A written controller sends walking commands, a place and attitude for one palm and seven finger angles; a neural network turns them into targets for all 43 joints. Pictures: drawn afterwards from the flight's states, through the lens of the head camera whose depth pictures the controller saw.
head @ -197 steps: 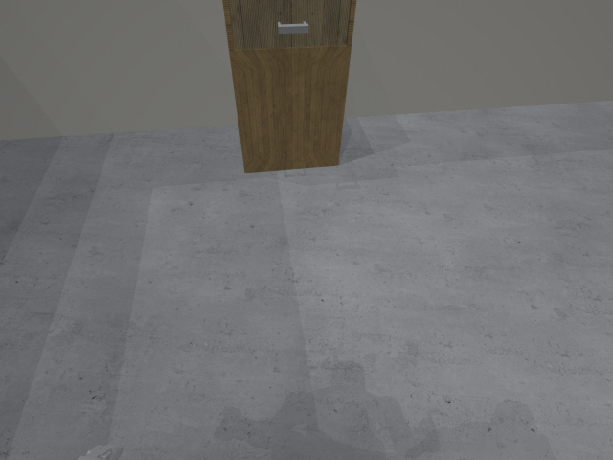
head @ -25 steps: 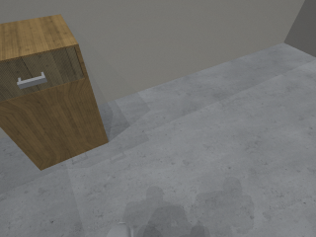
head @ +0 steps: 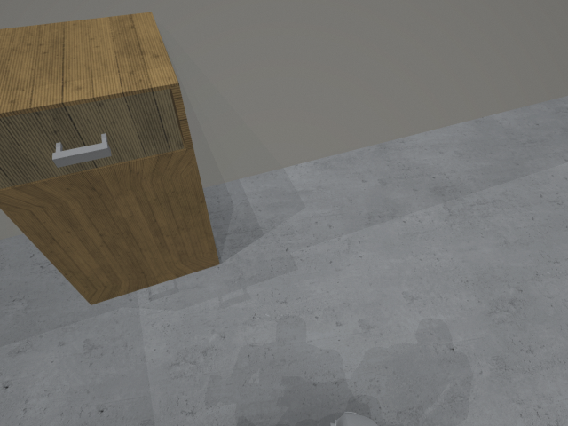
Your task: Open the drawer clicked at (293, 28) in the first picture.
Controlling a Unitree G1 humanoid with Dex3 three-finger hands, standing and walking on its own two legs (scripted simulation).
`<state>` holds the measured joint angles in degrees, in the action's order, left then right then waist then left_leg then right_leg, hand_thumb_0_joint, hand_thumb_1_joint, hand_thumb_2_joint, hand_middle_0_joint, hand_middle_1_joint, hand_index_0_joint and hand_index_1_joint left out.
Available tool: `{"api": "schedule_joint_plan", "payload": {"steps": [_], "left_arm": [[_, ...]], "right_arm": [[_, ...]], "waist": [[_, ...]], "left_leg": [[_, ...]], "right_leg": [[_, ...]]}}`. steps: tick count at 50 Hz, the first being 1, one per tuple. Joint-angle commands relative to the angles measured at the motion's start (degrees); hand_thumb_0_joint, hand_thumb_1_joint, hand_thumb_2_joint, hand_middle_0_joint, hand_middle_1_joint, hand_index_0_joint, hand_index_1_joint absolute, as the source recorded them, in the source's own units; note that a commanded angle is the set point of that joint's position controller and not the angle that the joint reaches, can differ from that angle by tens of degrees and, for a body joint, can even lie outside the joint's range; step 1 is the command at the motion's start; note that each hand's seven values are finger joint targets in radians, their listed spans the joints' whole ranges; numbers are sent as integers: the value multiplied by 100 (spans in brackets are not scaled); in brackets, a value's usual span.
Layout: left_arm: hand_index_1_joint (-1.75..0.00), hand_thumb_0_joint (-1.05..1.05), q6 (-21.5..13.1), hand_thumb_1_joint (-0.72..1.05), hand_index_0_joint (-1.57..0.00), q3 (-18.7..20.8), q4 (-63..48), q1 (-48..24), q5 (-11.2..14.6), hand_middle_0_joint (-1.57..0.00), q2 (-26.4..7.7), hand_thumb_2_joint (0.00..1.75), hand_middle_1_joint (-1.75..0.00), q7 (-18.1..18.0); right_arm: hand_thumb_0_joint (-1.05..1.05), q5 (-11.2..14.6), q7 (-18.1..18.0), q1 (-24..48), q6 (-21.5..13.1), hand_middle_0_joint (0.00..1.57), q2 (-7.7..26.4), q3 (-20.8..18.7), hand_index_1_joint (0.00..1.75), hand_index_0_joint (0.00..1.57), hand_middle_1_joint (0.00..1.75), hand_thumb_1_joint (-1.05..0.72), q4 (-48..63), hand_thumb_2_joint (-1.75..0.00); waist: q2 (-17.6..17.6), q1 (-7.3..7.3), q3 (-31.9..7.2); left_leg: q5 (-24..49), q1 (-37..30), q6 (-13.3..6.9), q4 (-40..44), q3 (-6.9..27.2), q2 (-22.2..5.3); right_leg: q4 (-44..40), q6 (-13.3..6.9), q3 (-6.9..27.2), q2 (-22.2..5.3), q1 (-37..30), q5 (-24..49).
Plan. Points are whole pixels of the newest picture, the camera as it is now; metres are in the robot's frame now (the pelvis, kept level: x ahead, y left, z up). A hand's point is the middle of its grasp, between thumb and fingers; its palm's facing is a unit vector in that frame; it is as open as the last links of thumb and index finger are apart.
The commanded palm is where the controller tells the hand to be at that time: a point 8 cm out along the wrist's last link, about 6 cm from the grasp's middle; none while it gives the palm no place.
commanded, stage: turn to face it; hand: left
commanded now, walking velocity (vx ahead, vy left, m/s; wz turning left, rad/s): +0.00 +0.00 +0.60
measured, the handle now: (82, 148) +0.68 +0.50 -0.06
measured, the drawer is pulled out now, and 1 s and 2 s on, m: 0.00 0.00 0.00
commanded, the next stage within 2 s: take the last steps up to it in 0.52 s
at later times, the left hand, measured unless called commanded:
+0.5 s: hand out of the picture +0.01 +0.18 -0.16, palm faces +0.30 -0.92 -0.26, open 7.3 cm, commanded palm none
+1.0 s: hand out of the picture +0.02 +0.15 -0.17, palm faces +0.41 -0.89 -0.21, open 7.4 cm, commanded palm none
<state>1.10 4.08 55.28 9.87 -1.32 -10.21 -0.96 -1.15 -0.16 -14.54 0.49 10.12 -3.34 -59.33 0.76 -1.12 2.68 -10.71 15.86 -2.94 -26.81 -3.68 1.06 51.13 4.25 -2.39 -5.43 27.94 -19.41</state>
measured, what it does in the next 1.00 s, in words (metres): steps on the spot, turning left: right foot, then left foot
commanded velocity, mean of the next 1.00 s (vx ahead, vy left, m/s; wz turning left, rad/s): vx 0.12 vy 0.01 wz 0.26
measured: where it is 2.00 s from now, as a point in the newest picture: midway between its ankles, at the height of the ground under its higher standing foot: (245, 413)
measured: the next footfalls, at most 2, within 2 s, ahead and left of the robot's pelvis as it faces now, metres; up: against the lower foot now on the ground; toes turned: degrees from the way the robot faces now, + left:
right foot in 0.10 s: +0.10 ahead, -0.14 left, +0.00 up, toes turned -1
left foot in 0.54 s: +0.03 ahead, +0.11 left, +0.00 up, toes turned +23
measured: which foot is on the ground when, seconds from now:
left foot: down 0.00-0.10, up 0.12-0.52, down 0.54-0.92, up 0.94-1.00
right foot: up 0.00-0.08, down 0.10-0.54, up 0.56-0.90, down 0.92-1.00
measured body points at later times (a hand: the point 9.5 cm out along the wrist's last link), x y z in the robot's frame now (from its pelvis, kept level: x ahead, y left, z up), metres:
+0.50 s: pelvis +0.03 -0.03 +0.00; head +0.07 -0.02 +0.45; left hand +0.00 +0.23 -0.14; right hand +0.20 -0.25 -0.14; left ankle -0.01 +0.10 -0.71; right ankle +0.06 -0.14 -0.74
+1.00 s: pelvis +0.06 -0.02 +0.00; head +0.07 -0.04 +0.44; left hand +0.00 +0.20 -0.15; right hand +0.17 -0.24 -0.17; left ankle +0.00 +0.09 -0.70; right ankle +0.10 -0.12 -0.74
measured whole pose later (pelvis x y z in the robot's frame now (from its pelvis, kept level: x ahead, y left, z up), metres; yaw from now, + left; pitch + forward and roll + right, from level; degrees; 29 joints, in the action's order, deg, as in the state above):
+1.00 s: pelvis +0.06 -0.02 +0.00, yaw +22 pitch -2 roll +1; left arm -2.0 1.6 58.4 17.2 -2.0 -8.2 -0.1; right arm -1.2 0.3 -15.9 2.2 11.6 -3.3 -61.3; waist -2.3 1.0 1.1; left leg -25.6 18.7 -1.1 -48.8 -1.4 -1.0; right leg 32.2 -1.1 -7.4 -2.8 11.7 -18.2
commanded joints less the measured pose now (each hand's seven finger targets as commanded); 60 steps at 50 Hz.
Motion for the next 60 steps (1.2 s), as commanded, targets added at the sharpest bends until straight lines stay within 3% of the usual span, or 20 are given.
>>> {"api": "schedule_joint_plan", "payload": {"steps": [1,4,5,6,8,11,20,25,26,27,28,33,40,44,45,46,47,48,53,60], "left_arm": [[-30,0,-60,90,-20,63,-436,349,62,-20,-366,90,-30,-29],[-30,0,-184,90,-20,117,-461,734,63,-20,-649,90,-30,-73],[-30,0,-248,90,-20,216,-488,860,-32,-20,-1214,90,-30,-128],[-30,0,-199,90,-20,220,-601,877,-10,-20,-1539,90,-30,-115],[-30,0,-162,90,-20,183,-805,188,18,-20,-1199,90,-30,-154],[-30,0,-226,90,-20,42,-816,-16,17,-20,-828,90,-30,-134],[-30,0,-163,90,-20,118,-457,726,-60,-20,-1238,90,-30,-99],[-30,0,-100,90,-20,170,-306,600,-1,-20,-1346,90,-30,-81],[-30,0,-75,90,-20,142,-330,615,47,-20,-1210,90,-30,-61],[-30,0,-42,90,-20,80,-491,715,83,-20,-875,90,-30,-21],[-30,0,-1,90,-20,-48,-661,358,26,-20,-771,90,-30,-39],[-30,0,48,90,-20,-15,-108,664,41,-20,-788,90,-30,24],[-30,0,-84,90,-20,-146,-105,338,-14,-20,-511,90,-30,135],[-30,0,-232,90,-20,-137,234,1192,-36,-20,-427,90,-30,143],[-30,0,-291,90,-20,-88,377,1604,-66,-20,-633,90,-30,109],[-30,0,-337,90,-20,24,446,1960,-121,-20,-1115,90,-30,49],[-30,0,-317,90,-20,54,398,2129,-37,-20,-1340,90,-30,7],[-30,0,-349,90,-20,70,409,1953,-17,-20,-1224,90,-30,-30],[-30,0,-521,90,-20,-108,390,1368,-2,-20,-520,90,-30,-31],[-30,0,-575,90,-20,-106,777,1843,-28,-20,-528,90,-30,-45]], "right_arm": [[0,-38,-27,146,-43,20,1082,-263,30,20,30,-90,595,-90],[0,28,3,218,-4,20,962,-288,30,20,30,-90,736,-90],[0,79,40,21,-6,20,542,-226,30,20,30,-90,841,-90],[0,26,29,15,26,20,576,-259,30,20,30,-90,971,-90],[0,-13,58,45,200,20,726,-322,30,20,30,-90,876,-90],[0,-31,127,0,224,20,597,-235,30,20,30,-90,741,-90],[0,39,131,847,232,20,538,-80,30,20,30,-90,971,-90],[0,49,88,475,113,20,720,-29,30,20,30,-90,880,-90],[0,21,85,248,56,20,1018,-90,30,20,30,-90,820,-90],[0,-32,65,84,17,20,1635,-225,30,20,30,-90,839,-90],[0,17,48,-122,84,20,1881,-236,30,20,30,-90,791,-90],[0,18,-86,673,-22,20,1195,-44,30,20,30,-90,814,-90],[0,-31,-55,123,-98,20,1098,-97,30,20,30,-90,464,-90],[0,-2,-42,230,-95,20,912,-95,30,20,30,-90,339,-90],[0,34,-30,255,-113,20,701,-63,30,20,30,-90,341,-90],[0,81,7,291,-132,20,295,25,30,20,30,-90,506,-90],[0,7,57,648,-103,20,529,-19,30,20,30,-90,710,-90],[0,-24,89,739,-71,20,629,-75,30,20,30,-90,685,-90],[0,-37,184,89,-71,20,312,-77,30,20,30,-90,169,-90],[0,3,229,597,-141,20,122,-16,30,20,30,-90,337,-90]], "waist": [[-986,103,-422],[-353,366,-563],[1200,354,-762],[1557,360,-757],[1050,94,-274],[797,-8,-156],[1021,370,-374],[1075,118,-669],[345,-25,-865],[-1385,-100,-953],[-1539,-236,-798],[-1092,156,-537],[-955,-64,50],[-550,342,3],[13,539,15],[1523,689,122],[1557,825,335],[1518,695,534],[574,173,517],[623,331,586]], "left_leg": [[766,36,-698,744,1737,-1410],[731,739,-206,-311,1522,-920],[-971,1743,308,-1668,574,-100],[-2416,1847,463,-2896,365,88],[-1849,1745,478,-4181,612,-256],[-1134,1759,634,-4269,400,-399],[-1505,1035,658,-2254,-97,-290],[-405,-358,484,-125,-337,-255],[552,-1215,345,493,-21,-602],[2446,-2040,-290,564,1706,-1998],[3334,-1612,-824,670,1926,-2608],[2300,-1119,-586,762,907,-1556],[-734,-783,-725,1366,1376,-1597],[-1764,172,-378,686,1163,-1185],[-2070,839,-141,-145,801,-766],[-2223,1935,162,-1716,60,-54],[-2282,2265,169,-2676,291,-197],[-1823,2356,155,-3259,479,-381],[-201,1873,360,-3308,191,-692],[-131,1692,371,-1873,-178,-760]], "right_leg": [[-945,-8,-65,267,-738,-76],[-2835,-74,153,49,-2231,955],[-3449,-509,1590,-1468,-3074,1544],[-3529,-1128,2078,-2434,-2521,2067],[-3740,-1138,1640,-2041,-1501,877],[-3348,-999,350,-1417,-1741,2134],[-2947,-1160,-150,-1510,-2339,3338],[-2176,-768,-514,-1349,-2092,3138],[-1497,-475,-744,-1139,-1554,2524],[-433,-61,-961,-423,-117,-58],[390,-21,-544,-218,72,-1823],[1045,-1,-31,-98,-5,-538],[-639,-102,-263,30,-342,-660],[-2361,-168,-467,291,-2017,192],[-2923,-248,18,-51,-2698,-117],[-3905,-713,1864,-1319,-3105,-1324],[-4642,-1187,2954,-2041,-2540,-2510],[-4855,-1247,3080,-2035,-2168,-2903],[-4369,-907,598,-1141,-1907,44],[-4214,-1119,208,-1220,-2168,1012]]}}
